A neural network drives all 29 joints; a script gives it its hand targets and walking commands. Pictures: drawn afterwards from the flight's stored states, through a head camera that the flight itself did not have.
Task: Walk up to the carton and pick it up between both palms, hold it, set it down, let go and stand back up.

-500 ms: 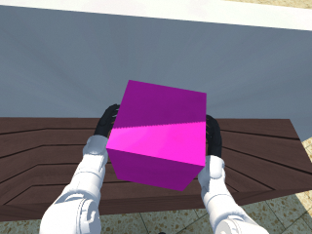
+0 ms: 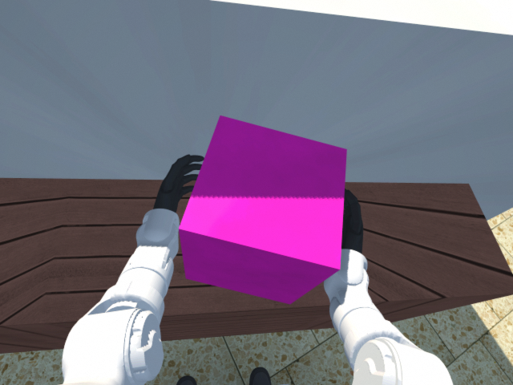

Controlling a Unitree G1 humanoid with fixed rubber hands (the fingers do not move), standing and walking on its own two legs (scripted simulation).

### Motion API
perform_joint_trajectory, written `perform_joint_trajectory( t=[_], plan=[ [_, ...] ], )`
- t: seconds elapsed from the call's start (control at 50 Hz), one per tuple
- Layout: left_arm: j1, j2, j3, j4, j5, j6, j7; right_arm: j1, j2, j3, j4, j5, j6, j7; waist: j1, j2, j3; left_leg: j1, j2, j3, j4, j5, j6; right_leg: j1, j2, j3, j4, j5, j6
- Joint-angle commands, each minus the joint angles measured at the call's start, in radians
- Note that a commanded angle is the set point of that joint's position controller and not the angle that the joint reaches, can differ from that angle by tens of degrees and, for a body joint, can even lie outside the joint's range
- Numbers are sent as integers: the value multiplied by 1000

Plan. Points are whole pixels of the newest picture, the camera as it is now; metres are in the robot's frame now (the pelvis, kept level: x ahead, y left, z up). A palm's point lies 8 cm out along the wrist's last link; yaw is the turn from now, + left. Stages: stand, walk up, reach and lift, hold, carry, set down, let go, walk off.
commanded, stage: set down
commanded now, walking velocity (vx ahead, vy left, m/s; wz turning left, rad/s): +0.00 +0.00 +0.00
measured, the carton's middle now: (258, 219) +0.39 -0.05 -0.05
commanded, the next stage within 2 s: none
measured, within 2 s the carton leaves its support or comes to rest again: rests again in 0.24 s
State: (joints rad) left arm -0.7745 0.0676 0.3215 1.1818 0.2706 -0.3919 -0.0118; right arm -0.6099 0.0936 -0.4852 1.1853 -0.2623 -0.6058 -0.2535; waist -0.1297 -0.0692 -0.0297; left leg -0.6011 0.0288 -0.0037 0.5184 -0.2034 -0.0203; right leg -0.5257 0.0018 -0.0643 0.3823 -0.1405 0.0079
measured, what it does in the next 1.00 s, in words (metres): shifts its weight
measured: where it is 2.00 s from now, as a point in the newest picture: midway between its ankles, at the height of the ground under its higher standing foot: outside the picture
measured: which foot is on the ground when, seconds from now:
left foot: down 0.00-1.00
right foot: down 0.00-1.00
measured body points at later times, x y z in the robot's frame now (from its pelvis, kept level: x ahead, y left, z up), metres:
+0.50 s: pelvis -0.01 +0.04 -0.01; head +0.12 +0.11 +0.41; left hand +0.44 +0.12 -0.04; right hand +0.34 -0.18 -0.03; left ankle +0.01 +0.11 -0.73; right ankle +0.01 -0.13 -0.73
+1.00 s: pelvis -0.03 +0.04 -0.02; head +0.08 +0.10 +0.42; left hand +0.37 +0.17 -0.07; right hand +0.29 -0.17 -0.04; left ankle +0.01 +0.11 -0.73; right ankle +0.01 -0.13 -0.73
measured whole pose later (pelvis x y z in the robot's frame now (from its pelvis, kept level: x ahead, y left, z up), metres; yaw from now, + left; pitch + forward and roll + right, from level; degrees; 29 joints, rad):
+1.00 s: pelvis -0.03 +0.04 -0.02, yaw -2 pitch +22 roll -6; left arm -0.63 0.15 0.10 1.16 0.05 -0.37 0.04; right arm -0.53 0.03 -0.30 1.24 0.05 -0.61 -0.20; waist -0.11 -0.01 -0.16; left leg -0.84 0.04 -0.01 0.69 -0.23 -0.02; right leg -0.69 0.01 -0.06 0.38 -0.07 0.05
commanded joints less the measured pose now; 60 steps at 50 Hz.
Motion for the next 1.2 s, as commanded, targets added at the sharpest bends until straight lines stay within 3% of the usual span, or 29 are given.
perform_joint_trajectory(
  t=[0.0,0.14,0.18,0.22,0.26,0.38,0.4,0.42,0.46,0.48,0.5,0.52,0.54,0.56,0.58,0.6,0.62,0.66,0.74,0.78,0.8,0.82,0.86,0.88,0.96,0.98,1.04,1.16,1.18],
  plan=[
    [-543,41,-122,-35,-83,-23,35,-357,85,133,-9,87,26,16,-5,224,-775,257,-55,57,57,239,-36,133,33,30,32,257,-9],
    [-503,89,-144,-103,-104,-17,60,-373,-17,147,-116,137,8,26,11,284,-983,313,-57,48,126,385,-68,97,50,7,86,371,-8],
    [-506,47,-157,-105,-94,-17,57,-370,22,123,-82,118,27,42,-19,307,-941,343,-52,32,121,364,-68,54,52,4,81,314,-9],
    [-513,37,-176,-94,-79,-9,68,-416,-22,130,-72,140,26,57,3,341,-934,390,-44,25,131,405,-81,14,57,-9,85,306,-15],
    [-539,-14,-188,-55,-58,-7,69,-407,30,96,-28,113,42,61,-38,336,-822,385,-33,7,105,285,-84,-74,52,-21,68,178,-3],
    [-535,75,-205,-68,-81,16,119,-425,-179,70,-16,183,30,73,-14,449,-931,439,-11,-17,132,450,-138,-121,74,-19,57,209,-45],
    [-484,162,-195,-67,-112,14,124,-395,-268,118,-29,218,27,79,10,438,-959,457,-15,-9,135,461,-140,-97,78,-23,95,248,-36],
    [-543,127,-230,-62,-133,0,128,-431,-264,90,-11,211,32,75,-32,419,-960,450,-15,-16,129,423,-143,-141,75,-33,94,199,-28],
    [-515,46,-241,-75,-128,12,125,-407,-172,122,-26,198,49,79,-22,422,-879,412,4,-22,103,350,-132,-113,80,-39,110,179,-16],
    [-461,138,-202,-49,-117,16,125,-335,-237,138,23,237,40,73,-1,440,-890,429,-9,-5,122,409,-137,-111,78,-24,108,218,-23],
    [-461,57,-256,-107,-156,-2,121,-331,-186,175,-39,237,25,77,-26,411,-944,461,-8,-25,135,461,-139,-112,83,-27,110,265,-22],
    [-377,133,-204,-131,-141,-4,120,-248,-255,195,-67,257,-5,72,23,395,-994,489,-20,-15,166,597,-143,-72,81,-8,105,355,-28],
    [-458,132,-242,-137,-172,-16,116,-352,-257,174,-83,252,-6,75,-16,400,-1064,541,-3,-30,185,651,-148,-100,84,-20,95,335,-24],
    [-369,159,-189,-137,-152,-5,113,-295,-269,248,-91,293,-23,81,66,363,-1033,527,-14,-10,180,664,-146,-33,82,6,73,375,-34],
    [-369,135,-230,-123,-168,-17,106,-265,-254,239,-62,272,-21,76,16,345,-1025,513,-17,-3,187,636,-143,-57,84,-11,68,382,-32],
    [-325,146,-216,-139,-152,-18,105,-219,-261,260,-38,310,-25,69,33,402,-991,520,-17,-15,186,651,-151,-56,83,-3,102,396,-28],
    [-451,145,-236,-74,-163,-26,103,-332,-263,209,20,276,-4,76,2,375,-981,466,-8,-5,175,554,-146,-109,83,-12,86,286,-31],
    [-277,171,-215,-169,-168,-27,82,-176,-238,315,-119,323,-42,63,33,359,-1056,518,-24,5,208,684,-142,8,84,5,138,474,-8],
    [-364,190,-222,-132,-184,-48,72,-260,-264,283,-54,325,-41,61,27,338,-953,476,-10,-19,195,596,-144,-79,78,2,100,346,-25],
    [-227,220,-176,-175,-170,-47,52,-144,-221,363,-111,360,-52,60,65,330,-945,509,-17,-6,202,631,-132,-2,75,21,135,444,-1],
    [-198,185,-205,-225,-179,-53,46,-99,-217,355,-100,342,-67,60,36,323,-919,500,-10,-30,206,619,-142,-26,82,8,125,431,-11],
    [-286,206,-218,-239,-190,-52,42,-171,-230,338,-91,346,-55,58,47,390,-962,518,-1,-25,192,587,-152,-32,76,15,99,362,-18],
    [-123,201,-217,-362,-182,-54,27,1,-226,374,-108,345,-99,50,51,372,-955,557,1,-31,219,714,-158,4,78,20,70,475,-41],
    [-288,196,-264,-307,-216,-63,28,-188,-245,314,-74,330,-66,52,15,395,-938,516,12,-51,202,569,-159,-110,88,4,82,304,-36],
    [-305,207,-317,-267,-284,-70,40,-265,-263,301,-198,354,-20,58,25,400,-871,403,45,-85,61,116,-121,-44,84,-7,171,197,5],
    [-208,239,-276,-337,-274,-73,43,-144,-244,338,-221,369,-21,58,49,371,-849,419,25,-66,45,100,-111,30,87,5,171,233,19],
    [-298,246,-343,-319,-323,-85,50,-201,-264,312,-221,372,18,65,34,393,-818,347,43,-99,0,-65,-97,11,80,10,192,168,14],
    [-96,276,-305,-249,-340,-55,9,-81,-190,401,-283,390,25,32,58,303,-731,286,-11,-39,-7,-78,-68,153,71,25,137,198,21],
    [-253,293,-350,-199,-377,-60,12,-229,-248,335,-248,367,63,24,15,301,-694,203,9,-66,-21,-223,-49,111,77,15,167,74,22]
  ],
)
